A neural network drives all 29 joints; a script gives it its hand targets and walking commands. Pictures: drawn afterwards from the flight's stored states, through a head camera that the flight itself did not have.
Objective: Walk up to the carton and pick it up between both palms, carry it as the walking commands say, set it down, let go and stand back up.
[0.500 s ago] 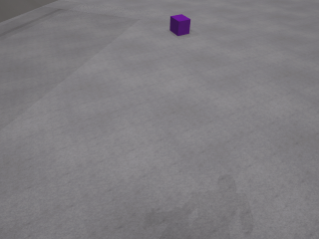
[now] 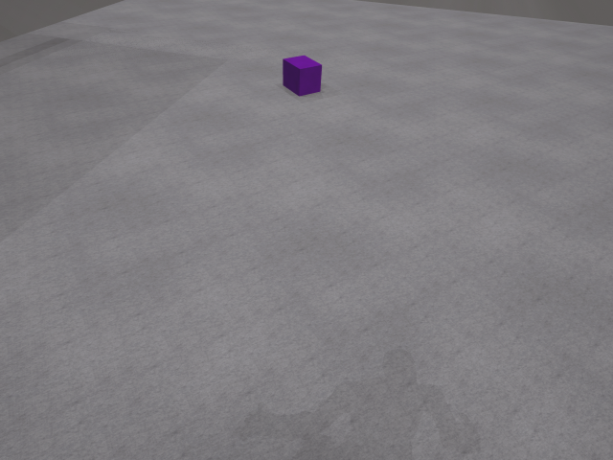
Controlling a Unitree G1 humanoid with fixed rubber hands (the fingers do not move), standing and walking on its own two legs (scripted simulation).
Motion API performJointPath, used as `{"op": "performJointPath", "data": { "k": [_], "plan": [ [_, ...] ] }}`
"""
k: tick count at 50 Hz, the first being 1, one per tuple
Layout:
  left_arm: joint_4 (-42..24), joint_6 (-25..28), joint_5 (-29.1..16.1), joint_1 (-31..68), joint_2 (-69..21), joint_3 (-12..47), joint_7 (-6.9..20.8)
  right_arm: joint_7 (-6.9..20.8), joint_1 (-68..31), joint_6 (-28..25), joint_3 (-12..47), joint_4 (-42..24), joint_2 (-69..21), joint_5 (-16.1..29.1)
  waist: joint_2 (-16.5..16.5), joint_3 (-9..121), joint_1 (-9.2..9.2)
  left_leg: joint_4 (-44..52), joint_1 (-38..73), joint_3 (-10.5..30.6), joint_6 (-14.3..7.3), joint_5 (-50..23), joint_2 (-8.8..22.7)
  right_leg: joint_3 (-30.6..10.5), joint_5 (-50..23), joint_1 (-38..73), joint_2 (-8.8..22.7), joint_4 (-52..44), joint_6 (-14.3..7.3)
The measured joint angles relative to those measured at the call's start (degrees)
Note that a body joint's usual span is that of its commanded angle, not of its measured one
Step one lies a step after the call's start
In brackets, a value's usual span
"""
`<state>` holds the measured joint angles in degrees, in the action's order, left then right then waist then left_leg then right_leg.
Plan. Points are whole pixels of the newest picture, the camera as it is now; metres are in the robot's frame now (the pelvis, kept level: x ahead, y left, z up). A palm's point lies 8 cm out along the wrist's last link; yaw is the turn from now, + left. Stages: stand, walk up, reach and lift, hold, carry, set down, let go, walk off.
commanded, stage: walk up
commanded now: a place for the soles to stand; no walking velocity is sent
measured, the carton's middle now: (301, 75) +3.17 +0.16 -0.66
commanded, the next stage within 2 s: none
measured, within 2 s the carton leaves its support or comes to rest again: neither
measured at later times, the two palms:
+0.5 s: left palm (97, 340) +0.35 +0.37 -0.10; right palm (486, 321) +0.43 -0.31 -0.09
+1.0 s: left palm (193, 191) +0.76 +0.32 -0.09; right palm (460, 263) +0.62 -0.33 -0.14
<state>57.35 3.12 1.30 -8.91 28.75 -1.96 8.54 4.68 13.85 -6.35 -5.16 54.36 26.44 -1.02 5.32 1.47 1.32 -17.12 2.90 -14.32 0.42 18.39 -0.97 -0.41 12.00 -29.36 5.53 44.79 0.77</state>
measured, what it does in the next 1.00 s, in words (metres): walks ahead: right foot, then left foot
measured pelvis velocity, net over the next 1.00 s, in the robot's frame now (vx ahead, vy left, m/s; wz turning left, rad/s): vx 0.60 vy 0.01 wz -0.06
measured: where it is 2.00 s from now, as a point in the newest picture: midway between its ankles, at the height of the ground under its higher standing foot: (309, 257)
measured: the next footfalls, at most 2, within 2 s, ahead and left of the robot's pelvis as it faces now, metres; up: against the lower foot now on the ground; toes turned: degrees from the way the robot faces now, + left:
right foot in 0.10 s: +0.27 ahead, -0.12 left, +0.00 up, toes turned -9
left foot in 0.54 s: +0.50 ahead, +0.15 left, +0.00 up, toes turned +14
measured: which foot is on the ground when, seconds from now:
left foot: down 0.00-0.16, up 0.18-0.52, down 0.54-1.00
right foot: up 0.00-0.08, down 0.10-0.54, up 0.56-0.94, down 0.96-1.00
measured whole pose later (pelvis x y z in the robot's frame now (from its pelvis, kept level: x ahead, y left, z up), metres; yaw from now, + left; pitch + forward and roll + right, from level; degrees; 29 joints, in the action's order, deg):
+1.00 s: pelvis +0.60 +0.01 -0.02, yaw -4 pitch -1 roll +3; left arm 56.8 5.3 1.1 -3.5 24.7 -3.4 6.5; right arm 4.6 13.5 -5.2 -4.6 57.6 26.3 -0.2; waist -1.1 -2.5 -2.1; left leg -37.1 -1.9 -15.3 0.3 27.3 6.2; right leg 6.6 4.2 -29.2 5.0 35.4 -2.9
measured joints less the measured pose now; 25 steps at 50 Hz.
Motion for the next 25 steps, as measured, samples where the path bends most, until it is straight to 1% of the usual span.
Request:
{"op": "performJointPath", "data": {
  "k": [2,4,5,6,7,8,10,11,12,13,15,18,21,23,25],
  "plan": [
    [-0.5,-0.1,-0.1,1.9,-0.6,0.0,0.4,0.2,0.7,0.0,0.1,0.2,0.3,-0.2,-0.3,-0.9,-0.51,1.7,3.3,-1.0,0.7,1.2,-0.2,1.1,-2.6,-0.9,0.6,-5.4,-0.8],
    [-1.1,0.1,-0.4,3.5,-1.2,-0.1,0.5,0.3,1.5,0.3,0.3,0.4,0.5,-0.2,-1.1,-1.5,-1.21,1.7,6.1,-1.8,1.7,3.5,0.4,2.7,-4.5,-0.7,0.4,-9.5,-1.9],
    [-1.6,0.2,-0.5,4.1,-1.5,-0.3,0.4,0.3,2.0,0.5,0.4,0.4,0.5,-0.2,-1.8,-1.7,-1.68,0.4,7.0,-2.0,2.3,5.4,1.1,3.7,-4.4,-0.1,-0.1,-11.0,-2.7],
    [-2.1,0.4,-0.7,4.7,-2.0,-0.5,0.2,0.2,2.5,0.7,0.6,0.4,0.7,-0.1,-3.0,-1.9,-2.28,-2.6,7.0,-1.8,2.7,8.0,2.7,4.7,-7.4,0.7,-1.1,-11.2,-3.5],
    [-2.6,0.8,-0.8,5.3,-2.7,-0.8,-0.3,0.1,2.7,1.1,0.7,0.5,0.7,0.0,-4.7,-2.2,-2.61,-8.7,5.2,-1.3,1.9,10.9,5.1,5.7,-7.9,0.7,-2.3,-9.3,-4.0],
    [-3.6,1.2,-0.8,5.6,-3.0,-1.0,-0.7,0.1,2.7,1.3,0.9,0.4,0.2,0.3,-5.5,-2.3,-2.84,-18.9,0.9,1.3,0.3,11.0,6.6,6.4,-5.8,0.2,-3.1,-7.0,-4.3],
    [-5.4,2.0,-1.5,5.5,-3.7,-1.0,-2.0,-0.1,2.0,1.3,1.9,0.5,-0.6,1.5,-7.2,-2.6,-3.26,-39.1,-9.8,10.0,-2.0,7.9,6.1,7.6,-1.3,0.6,-4.0,-5.0,-4.4],
    [-6.0,2.3,-1.7,5.2,-4.2,-0.9,-2.6,-0.2,1.5,1.0,2.2,0.6,-0.7,1.8,-8.4,-2.8,-3.32,-45.4,-14.4,13.0,-2.7,5.4,5.9,8.5,-0.2,1.7,-4.5,-5.3,-4.4],
    [-6.5,2.6,-1.7,4.7,-4.8,-0.8,-3.1,-0.3,1.0,0.8,2.4,0.7,-0.9,1.7,-9.6,-2.9,-3.3,-48.8,-18.6,15.0,-2.9,3.5,6.0,9.5,0.3,3.1,-5.0,-6.1,-4.3],
    [-6.7,2.8,-1.6,4.1,-5.2,-0.7,-3.6,-0.1,0.3,0.6,2.4,0.7,-1.0,1.5,-10.7,-3.1,-3.26,-49.8,-22.3,16.2,-2.7,2.4,6.6,10.4,0.8,4.6,-5.5,-7.1,-4.2],
    [-6.7,3.3,-1.2,3.1,-5.5,-0.7,-4.2,0.5,-1.0,0.9,2.1,0.8,-1.5,0.7,-12.3,-3.3,-3.11,-46.9,-28.8,17.0,-1.9,2.6,8.3,12.3,1.9,7.8,-6.3,-9.2,-4.1],
    [-6.0,4.1,-0.6,1.5,-4.6,-0.6,-4.5,1.8,-3.2,1.9,1.5,1.0,-2.0,-0.4,-12.7,-3.4,-2.42,-38.7,-36.2,15.5,-0.6,1.7,10.4,14.4,3.6,12.5,-6.5,-12.2,-3.6],
    [-4.1,4.2,-0.1,-0.2,-2.4,-0.8,-4.6,3.2,-5.3,2.7,0.9,1.5,-2.3,-0.3,-11.2,-3.3,-1.89,-30.7,-39.3,13.9,-0.4,-3.8,10.9,15.7,5.4,18.3,-5.9,-15.6,-2.2],
    [-2.3,3.8,0.0,-1.1,-0.6,-1.1,-4.4,3.8,-6.1,3.0,0.3,1.8,-2.2,0.1,-9.6,-3.0,-1.77,-25.8,-38.4,12.3,-0.6,-7.6,10.6,16.2,6.9,22.6,-5.2,-17.5,-1.1],
    [-0.5,3.2,0.1,-1.5,0.9,-1.4,-4.3,3.9,-6.0,3.0,-0.4,1.8,-1.6,0.2,-7.8,-2.3,-1.67,-21.7,-35.2,10.2,-1.2,-9.3,9.7,16.2,9.6,26.2,-3.9,-17.6,-0.1]
  ]
}}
